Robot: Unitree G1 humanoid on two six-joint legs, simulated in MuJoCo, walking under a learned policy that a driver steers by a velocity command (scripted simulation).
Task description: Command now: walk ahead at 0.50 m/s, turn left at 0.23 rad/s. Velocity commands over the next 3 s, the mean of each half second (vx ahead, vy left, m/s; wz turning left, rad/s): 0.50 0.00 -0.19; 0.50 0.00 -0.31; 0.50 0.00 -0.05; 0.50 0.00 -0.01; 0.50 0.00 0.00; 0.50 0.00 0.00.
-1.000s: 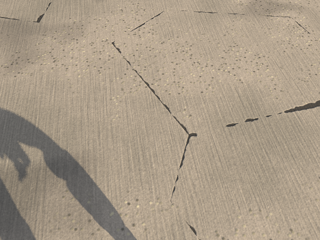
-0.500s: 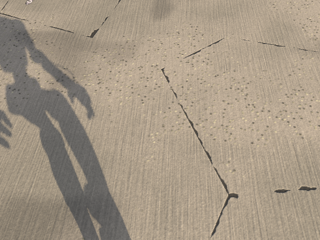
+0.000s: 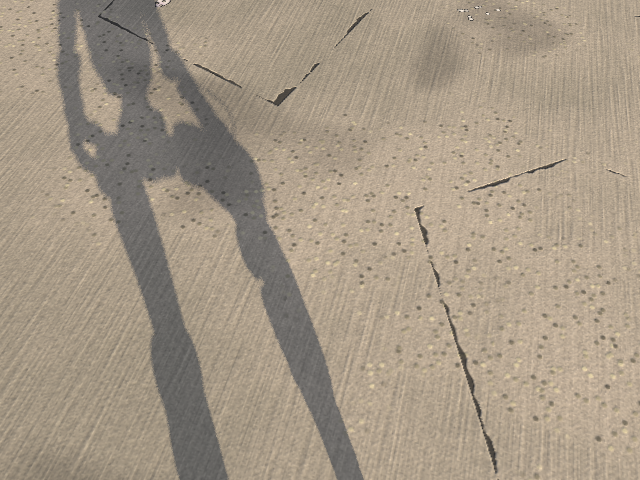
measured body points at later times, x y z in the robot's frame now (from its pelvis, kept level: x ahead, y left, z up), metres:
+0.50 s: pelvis +0.29 -0.06 +0.00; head +0.31 -0.08 +0.45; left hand +0.32 +0.21 -0.13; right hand +0.39 -0.33 -0.12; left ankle +0.39 +0.10 -0.67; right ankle +0.28 -0.11 -0.74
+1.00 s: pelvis +0.57 -0.06 +0.00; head +0.60 -0.05 +0.45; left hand +0.74 +0.17 -0.13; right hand +0.54 -0.33 -0.12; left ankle +0.60 +0.01 -0.74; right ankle +0.51 -0.18 -0.67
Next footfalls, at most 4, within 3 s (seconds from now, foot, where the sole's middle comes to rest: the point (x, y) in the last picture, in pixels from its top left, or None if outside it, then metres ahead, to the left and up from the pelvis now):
0.24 right None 0.32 -0.11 -0.78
0.78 left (310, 401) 0.64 0.00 -0.78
1.32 right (422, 321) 0.84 -0.27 -0.78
1.86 left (378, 215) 1.18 -0.20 -0.78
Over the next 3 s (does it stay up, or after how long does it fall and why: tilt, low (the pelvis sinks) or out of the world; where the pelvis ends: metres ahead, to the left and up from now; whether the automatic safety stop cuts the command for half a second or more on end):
stays up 1.57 -0.43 -0.02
